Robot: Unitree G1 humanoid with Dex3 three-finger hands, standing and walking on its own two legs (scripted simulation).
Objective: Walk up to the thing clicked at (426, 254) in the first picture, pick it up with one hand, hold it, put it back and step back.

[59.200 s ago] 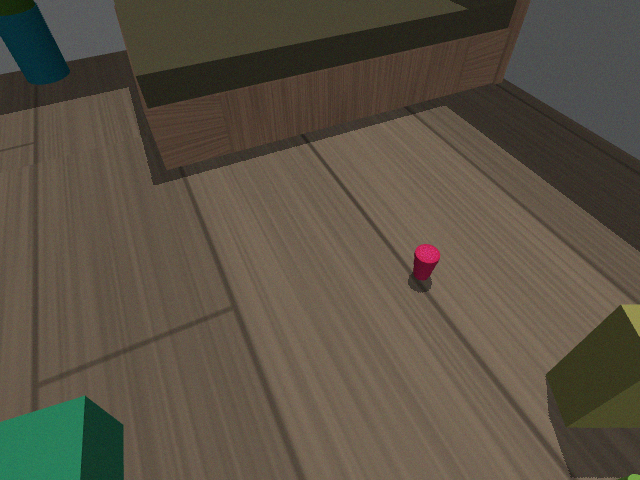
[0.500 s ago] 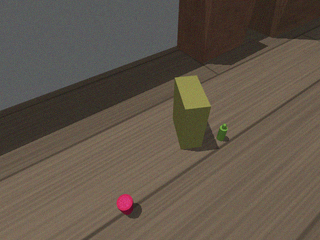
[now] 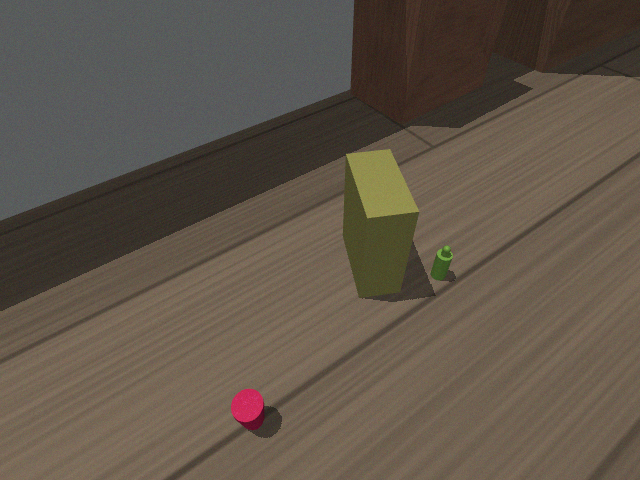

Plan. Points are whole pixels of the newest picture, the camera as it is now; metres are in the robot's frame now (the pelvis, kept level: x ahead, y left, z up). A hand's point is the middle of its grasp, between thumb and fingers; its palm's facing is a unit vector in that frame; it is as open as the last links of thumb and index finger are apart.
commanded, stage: stand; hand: left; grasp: from above
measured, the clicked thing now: (250, 412) +0.44 +0.24 -0.72
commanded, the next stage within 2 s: step back in 0.78 s
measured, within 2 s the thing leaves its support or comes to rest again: neither
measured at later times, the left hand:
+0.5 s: hand out of the picture +0.07 +0.25 -0.16, palm faces -0.01 -0.94 -0.33, open 7.4 cm
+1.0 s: hand out of the picture +0.07 +0.27 -0.17, palm faces -0.02 -0.92 -0.39, open 7.4 cm
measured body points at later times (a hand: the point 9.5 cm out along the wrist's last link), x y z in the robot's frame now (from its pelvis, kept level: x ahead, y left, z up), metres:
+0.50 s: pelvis +0.00 +0.00 +0.00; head +0.01 +0.00 +0.45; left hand +0.07 +0.30 -0.13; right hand +0.07 -0.30 -0.14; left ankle +0.01 +0.13 -0.75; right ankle +0.00 -0.13 -0.75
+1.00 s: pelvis -0.03 +0.00 -0.02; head +0.02 +0.00 +0.43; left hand +0.07 +0.32 -0.14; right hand +0.06 -0.31 -0.15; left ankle +0.01 +0.13 -0.75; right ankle +0.00 -0.13 -0.75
